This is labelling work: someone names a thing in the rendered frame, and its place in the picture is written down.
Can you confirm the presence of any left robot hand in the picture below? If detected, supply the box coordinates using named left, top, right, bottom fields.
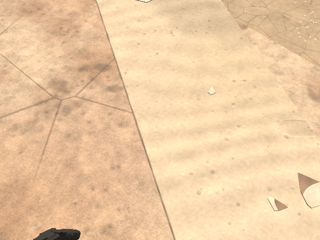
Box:
left=33, top=228, right=81, bottom=240

